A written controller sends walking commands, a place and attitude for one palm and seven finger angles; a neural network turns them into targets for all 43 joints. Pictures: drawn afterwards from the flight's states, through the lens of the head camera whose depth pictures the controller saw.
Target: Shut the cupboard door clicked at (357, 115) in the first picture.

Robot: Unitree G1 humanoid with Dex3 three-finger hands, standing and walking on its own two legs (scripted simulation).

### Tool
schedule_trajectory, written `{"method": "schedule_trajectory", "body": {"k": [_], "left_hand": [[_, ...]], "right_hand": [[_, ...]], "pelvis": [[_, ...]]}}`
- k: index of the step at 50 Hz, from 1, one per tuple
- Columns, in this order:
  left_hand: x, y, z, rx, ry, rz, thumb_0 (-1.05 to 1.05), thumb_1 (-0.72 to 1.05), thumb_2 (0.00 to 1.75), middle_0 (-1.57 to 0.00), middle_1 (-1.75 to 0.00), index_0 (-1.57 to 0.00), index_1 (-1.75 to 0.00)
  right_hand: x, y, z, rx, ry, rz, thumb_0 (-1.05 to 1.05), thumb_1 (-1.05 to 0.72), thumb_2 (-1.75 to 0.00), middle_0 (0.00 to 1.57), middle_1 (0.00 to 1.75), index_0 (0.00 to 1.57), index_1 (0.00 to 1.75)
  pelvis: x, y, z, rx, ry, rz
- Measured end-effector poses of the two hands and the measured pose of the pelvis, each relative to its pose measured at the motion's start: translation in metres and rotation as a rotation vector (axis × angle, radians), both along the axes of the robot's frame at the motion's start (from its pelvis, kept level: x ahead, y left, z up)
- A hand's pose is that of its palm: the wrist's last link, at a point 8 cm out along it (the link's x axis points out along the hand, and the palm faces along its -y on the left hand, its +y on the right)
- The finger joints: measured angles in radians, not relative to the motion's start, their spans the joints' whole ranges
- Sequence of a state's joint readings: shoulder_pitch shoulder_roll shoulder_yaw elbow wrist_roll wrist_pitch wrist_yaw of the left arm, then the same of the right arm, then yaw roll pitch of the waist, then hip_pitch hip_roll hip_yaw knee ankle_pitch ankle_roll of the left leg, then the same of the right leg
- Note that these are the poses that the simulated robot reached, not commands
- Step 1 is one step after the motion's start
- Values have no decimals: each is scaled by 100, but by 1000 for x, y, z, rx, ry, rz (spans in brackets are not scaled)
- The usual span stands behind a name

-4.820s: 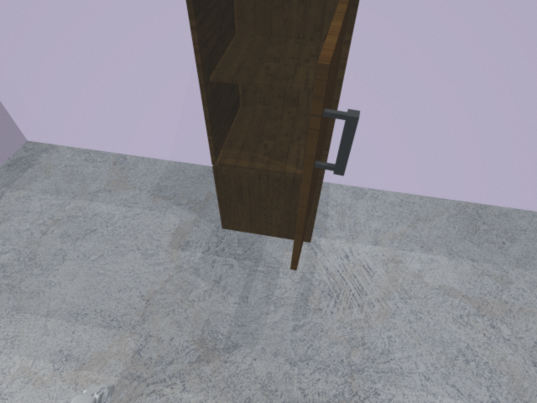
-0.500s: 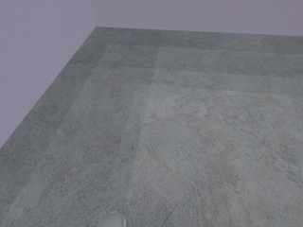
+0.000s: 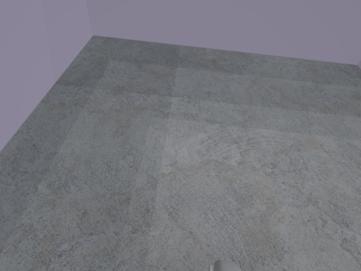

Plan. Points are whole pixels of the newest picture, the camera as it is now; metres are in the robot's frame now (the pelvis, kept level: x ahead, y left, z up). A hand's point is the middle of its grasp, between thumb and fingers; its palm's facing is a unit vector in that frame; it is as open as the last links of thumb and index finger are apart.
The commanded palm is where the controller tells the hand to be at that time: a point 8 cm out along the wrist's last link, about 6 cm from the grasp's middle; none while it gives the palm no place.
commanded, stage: walk around to get in front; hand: left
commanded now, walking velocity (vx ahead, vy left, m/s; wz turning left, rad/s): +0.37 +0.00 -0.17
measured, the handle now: out of the picture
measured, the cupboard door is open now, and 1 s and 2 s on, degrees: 85 85 85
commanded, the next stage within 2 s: walk to a spot facing it in 1.16 s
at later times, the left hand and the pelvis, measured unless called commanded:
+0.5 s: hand (150, 204) +0.33 +0.11 -0.17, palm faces +0.02 -0.98 -0.19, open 7.1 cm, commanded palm none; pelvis +0.22 -0.07 -0.01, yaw -2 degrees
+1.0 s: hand (136, 177) +0.43 +0.17 -0.18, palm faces +0.01 -0.99 -0.13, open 7.3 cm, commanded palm none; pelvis +0.44 +0.00 +0.00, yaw -3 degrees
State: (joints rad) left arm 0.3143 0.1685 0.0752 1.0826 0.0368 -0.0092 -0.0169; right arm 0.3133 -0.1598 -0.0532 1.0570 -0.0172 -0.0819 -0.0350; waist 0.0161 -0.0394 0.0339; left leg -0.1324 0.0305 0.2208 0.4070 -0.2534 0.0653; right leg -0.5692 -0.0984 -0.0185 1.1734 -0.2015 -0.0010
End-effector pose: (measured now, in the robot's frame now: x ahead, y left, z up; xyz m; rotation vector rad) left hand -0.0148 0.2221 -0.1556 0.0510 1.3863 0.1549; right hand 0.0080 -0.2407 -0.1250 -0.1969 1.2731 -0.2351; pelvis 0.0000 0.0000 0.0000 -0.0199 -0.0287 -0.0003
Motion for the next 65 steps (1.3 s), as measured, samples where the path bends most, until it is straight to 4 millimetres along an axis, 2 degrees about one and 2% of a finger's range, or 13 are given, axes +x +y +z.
{"method": "schedule_trajectory", "body": {"k": [5,10,15,18,23,28,31,38,42,46,54,59,65], "left_hand": [[93,5,8,18,-102,-55,0,91,90,-20,-30,-20,-30],[186,-12,10,25,-156,-152,0,91,90,-20,-30,-20,-30],[283,-47,7,28,-232,-244,0,91,90,-20,-30,-20,-30],[325,-67,2,36,-306,-243,0,91,90,-20,-30,-20,-30],[333,-77,9,34,-283,-153,-1,92,90,-20,-30,-20,-30],[334,-52,20,105,-231,-104,-5,97,90,-21,-30,-20,-30],[328,-45,17,98,-150,-91,-4,95,90,-20,-30,-20,-30],[315,-36,-7,19,33,-8,-1,92,90,-20,-30,-20,-30],[323,-25,-21,-23,138,10,0,92,90,-20,-30,-20,-30],[370,-11,-12,-20,131,-29,0,91,90,-20,-30,-20,-30],[514,0,9,25,-64,-99,0,91,90,-20,-30,-20,-30],[603,-17,17,44,-142,-178,0,92,90,-20,-30,-20,-30],[706,-61,13,72,-216,-303,0,92,90,-20,-30,-20,-30]], "right_hand": [[-28,11,-2,38,153,-81,0,-94,-90,20,30,20,30],[-37,29,-7,107,264,-168,0,-92,-90,20,30,20,30],[-30,38,-16,184,379,-242,0,-91,-90,20,30,20,30],[-7,29,-27,221,428,-254,0,-91,-90,20,30,20,30],[93,-9,-32,180,288,-187,1,-91,-90,20,30,20,30],[224,-43,-26,117,49,-94,1,-91,-90,20,30,20,30],[289,-57,-17,72,-49,-54,1,-94,-90,20,30,20,30],[418,-45,-2,19,-154,80,1,-93,-90,20,30,19,30],[469,-22,-6,-2,-197,115,1,-92,-90,20,30,20,30],[471,-1,-5,24,-165,57,0,-92,-90,20,30,20,30],[436,3,-6,43,32,-89,-1,-95,-90,20,30,20,30],[422,10,-15,107,148,-177,0,-93,-90,20,30,20,30],[423,6,-36,187,260,-283,0,-92,-90,20,30,20,30]], "pelvis": [[41,-1,2,6,11,-19],[85,-13,-2,13,20,-45],[137,-34,-15,14,32,-67],[168,-52,-27,19,26,-68],[209,-63,-15,10,2,-46],[248,-64,-5,0,10,-36],[273,-59,-4,-8,16,-33],[339,-36,-12,-26,17,-16],[376,-15,-23,-14,8,-26],[406,-6,-13,-8,-7,-46],[466,-6,2,9,-4,-80],[506,-19,0,24,-2,-116],[562,-54,-17,38,-1,-166]]}}
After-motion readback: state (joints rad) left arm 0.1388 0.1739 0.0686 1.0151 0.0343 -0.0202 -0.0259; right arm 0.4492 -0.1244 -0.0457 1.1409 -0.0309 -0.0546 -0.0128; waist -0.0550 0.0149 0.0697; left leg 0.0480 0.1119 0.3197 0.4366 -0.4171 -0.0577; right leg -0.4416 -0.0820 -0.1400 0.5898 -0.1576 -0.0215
